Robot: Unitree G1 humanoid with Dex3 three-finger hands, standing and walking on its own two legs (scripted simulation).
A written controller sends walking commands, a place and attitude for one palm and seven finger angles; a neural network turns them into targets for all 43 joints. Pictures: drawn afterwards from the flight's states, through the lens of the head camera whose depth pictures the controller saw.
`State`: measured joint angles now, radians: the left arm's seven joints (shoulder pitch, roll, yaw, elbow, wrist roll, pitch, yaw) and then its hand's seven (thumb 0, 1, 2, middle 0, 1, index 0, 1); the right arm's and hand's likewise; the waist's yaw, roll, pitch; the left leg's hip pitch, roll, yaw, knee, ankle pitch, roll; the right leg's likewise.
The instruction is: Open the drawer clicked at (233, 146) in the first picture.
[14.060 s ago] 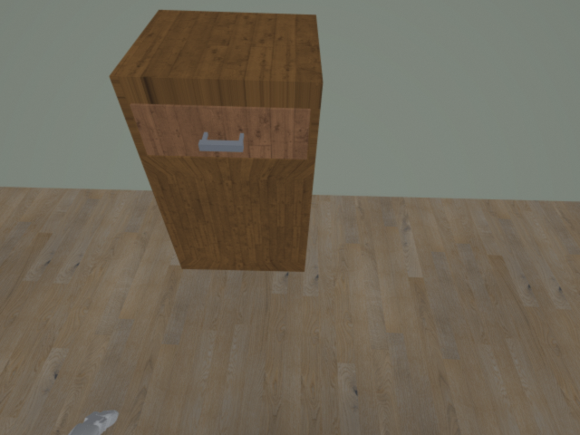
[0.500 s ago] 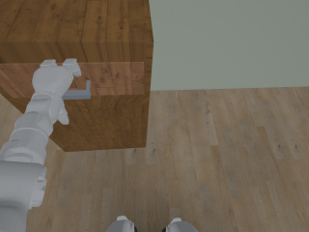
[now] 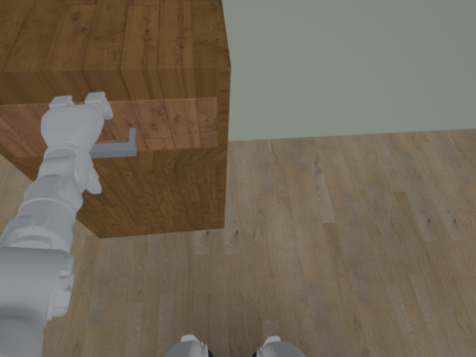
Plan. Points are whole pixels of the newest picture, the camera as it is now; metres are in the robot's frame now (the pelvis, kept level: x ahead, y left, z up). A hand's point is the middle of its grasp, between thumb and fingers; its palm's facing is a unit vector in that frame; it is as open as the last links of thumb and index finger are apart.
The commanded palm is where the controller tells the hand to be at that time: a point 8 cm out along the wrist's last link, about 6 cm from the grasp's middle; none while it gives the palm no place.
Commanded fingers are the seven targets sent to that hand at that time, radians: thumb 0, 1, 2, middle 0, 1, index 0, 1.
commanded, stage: move the hooked fingers above the handle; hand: left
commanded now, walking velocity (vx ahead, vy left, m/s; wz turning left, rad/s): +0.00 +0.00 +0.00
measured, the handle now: (107, 142) +0.54 +0.24 -0.05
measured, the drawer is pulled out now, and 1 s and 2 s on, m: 0.00 0.00 0.00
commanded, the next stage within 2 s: lower the fingers behind the handle in 0.10 s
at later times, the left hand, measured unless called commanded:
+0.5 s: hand (99, 151) +0.49 +0.23 -0.01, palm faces -0.09 -0.02 -1.00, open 13.7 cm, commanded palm +0.48 +0.23 +0.04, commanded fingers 0.00 -0.50 0.30 -0.30 -1.20 -0.30 -1.20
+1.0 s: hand (104, 160) +0.49 +0.24 -0.04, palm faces -0.06 -0.05 -1.00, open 13.8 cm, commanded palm +0.49 +0.22 +0.01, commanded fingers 0.00 -0.50 0.30 -0.30 -1.20 -0.30 -1.20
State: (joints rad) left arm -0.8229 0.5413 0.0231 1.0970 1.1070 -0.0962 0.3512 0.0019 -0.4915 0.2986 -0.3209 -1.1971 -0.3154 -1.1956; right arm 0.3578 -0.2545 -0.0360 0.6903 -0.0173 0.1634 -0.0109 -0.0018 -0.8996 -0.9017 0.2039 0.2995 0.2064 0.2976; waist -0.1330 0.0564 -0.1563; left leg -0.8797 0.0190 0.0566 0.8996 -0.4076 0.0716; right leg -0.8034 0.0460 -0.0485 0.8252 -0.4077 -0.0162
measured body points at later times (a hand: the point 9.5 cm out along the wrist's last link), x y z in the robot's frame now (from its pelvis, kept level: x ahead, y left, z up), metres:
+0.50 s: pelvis -0.01 +0.00 -0.01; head +0.12 +0.01 +0.43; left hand +0.49 +0.23 +0.05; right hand -0.01 -0.27 -0.13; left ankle +0.00 +0.07 -0.69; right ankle -0.02 -0.12 -0.69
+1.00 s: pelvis -0.01 +0.00 -0.03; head +0.13 +0.02 +0.40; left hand +0.49 +0.24 +0.01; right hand -0.02 -0.27 -0.15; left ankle +0.00 +0.07 -0.69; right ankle -0.02 -0.12 -0.69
